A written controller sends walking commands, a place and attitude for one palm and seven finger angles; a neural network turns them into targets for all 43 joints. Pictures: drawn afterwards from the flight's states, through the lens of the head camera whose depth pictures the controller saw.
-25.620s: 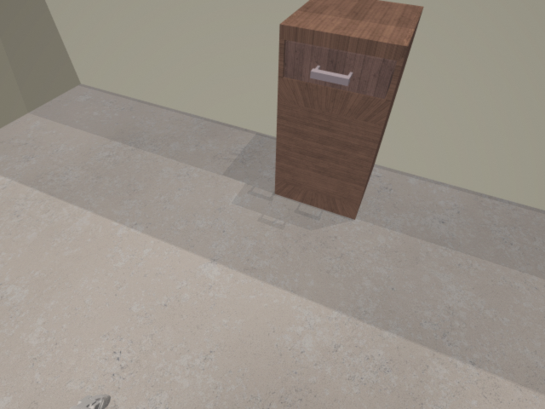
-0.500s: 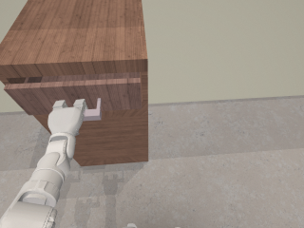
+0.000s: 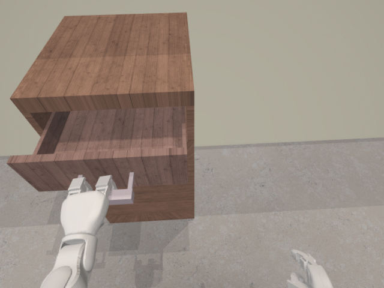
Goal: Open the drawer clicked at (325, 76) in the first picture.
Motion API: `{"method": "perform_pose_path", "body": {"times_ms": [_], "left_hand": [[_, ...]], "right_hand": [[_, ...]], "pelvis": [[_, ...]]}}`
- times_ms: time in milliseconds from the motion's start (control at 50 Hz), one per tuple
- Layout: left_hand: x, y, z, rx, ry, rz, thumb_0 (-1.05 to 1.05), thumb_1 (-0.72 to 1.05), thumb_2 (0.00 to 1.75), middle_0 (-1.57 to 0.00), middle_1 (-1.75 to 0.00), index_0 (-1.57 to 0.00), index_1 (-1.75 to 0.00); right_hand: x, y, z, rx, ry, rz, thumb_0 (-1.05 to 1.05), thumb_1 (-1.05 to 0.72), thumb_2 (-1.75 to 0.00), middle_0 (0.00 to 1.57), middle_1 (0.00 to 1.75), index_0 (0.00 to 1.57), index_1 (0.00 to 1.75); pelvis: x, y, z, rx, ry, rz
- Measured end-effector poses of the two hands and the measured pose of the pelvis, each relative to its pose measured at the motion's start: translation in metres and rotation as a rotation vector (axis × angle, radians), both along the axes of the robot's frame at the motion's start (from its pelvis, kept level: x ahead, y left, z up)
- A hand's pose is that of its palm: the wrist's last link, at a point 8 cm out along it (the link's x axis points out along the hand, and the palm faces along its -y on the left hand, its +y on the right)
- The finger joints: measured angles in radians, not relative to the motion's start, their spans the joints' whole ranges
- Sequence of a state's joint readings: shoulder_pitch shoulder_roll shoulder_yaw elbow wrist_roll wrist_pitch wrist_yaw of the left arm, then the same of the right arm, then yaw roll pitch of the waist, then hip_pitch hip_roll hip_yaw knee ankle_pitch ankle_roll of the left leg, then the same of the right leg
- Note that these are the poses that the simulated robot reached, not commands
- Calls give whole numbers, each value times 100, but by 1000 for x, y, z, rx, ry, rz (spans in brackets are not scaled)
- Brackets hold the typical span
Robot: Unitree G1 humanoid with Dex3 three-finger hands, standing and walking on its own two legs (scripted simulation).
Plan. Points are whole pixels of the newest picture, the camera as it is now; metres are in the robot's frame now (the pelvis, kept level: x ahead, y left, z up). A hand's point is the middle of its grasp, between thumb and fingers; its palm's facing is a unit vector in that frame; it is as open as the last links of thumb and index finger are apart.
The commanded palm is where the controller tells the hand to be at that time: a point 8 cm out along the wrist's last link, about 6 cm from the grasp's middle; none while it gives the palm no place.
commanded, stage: pull the drawer open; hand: left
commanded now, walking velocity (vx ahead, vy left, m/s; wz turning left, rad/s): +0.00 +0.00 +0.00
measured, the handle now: (104, 188) +0.34 +0.23 -0.01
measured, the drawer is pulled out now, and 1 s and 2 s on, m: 0.15 0.30 0.30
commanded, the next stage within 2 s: open the thumb to release the handle in 0.92 s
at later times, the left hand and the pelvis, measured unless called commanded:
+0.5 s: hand (88, 267) +0.18 +0.22 -0.03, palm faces -0.03 -0.10 -0.99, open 6.1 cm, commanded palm +0.13 +0.22 +0.03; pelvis -0.01 -0.02 -0.01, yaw +0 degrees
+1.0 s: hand out of the picture +0.12 +0.21 -0.03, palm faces -0.05 -0.09 -0.99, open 6.3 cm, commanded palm +0.10 +0.22 +0.03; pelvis -0.01 -0.03 -0.03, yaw +1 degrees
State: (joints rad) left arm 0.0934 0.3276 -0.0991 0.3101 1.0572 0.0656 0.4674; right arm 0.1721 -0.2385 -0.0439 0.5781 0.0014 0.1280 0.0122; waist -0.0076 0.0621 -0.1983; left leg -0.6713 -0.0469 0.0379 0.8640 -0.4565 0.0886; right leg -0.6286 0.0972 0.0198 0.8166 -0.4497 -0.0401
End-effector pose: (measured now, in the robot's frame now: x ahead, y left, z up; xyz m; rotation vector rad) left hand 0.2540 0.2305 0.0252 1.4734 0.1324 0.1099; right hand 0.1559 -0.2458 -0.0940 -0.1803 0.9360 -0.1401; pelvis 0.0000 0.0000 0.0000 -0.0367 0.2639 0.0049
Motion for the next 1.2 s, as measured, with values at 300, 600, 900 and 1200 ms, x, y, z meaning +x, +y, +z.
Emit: {"method": "perform_pose_path", "body": {"times_ms": [300,600,900,1200], "left_hand": [[-65,-8,2,-10,13,25,4,67,77,-25,-134,-39,-132],[-114,-14,4,-11,41,41,5,67,75,-25,-132,-39,-132],[-149,-16,5,-5,57,13,4,68,74,-25,-130,-34,-128],[-147,-17,5,22,23,36,2,59,76,-32,-127,-38,-131]], "right_hand": [[38,27,6,57,-101,129,0,-90,-90,20,30,20,30],[28,9,-4,55,-86,141,1,-90,-90,20,30,20,30],[44,-3,-8,37,-134,183,1,-90,-90,20,30,20,30],[31,-3,-29,55,-82,172,1,-90,-90,20,30,20,30]], "pelvis": [[-4,-7,-4,11,-36,10],[-6,-20,-10,28,-36,-4],[-12,-32,-23,38,-10,-2],[-18,-38,-29,41,2,15]]}}
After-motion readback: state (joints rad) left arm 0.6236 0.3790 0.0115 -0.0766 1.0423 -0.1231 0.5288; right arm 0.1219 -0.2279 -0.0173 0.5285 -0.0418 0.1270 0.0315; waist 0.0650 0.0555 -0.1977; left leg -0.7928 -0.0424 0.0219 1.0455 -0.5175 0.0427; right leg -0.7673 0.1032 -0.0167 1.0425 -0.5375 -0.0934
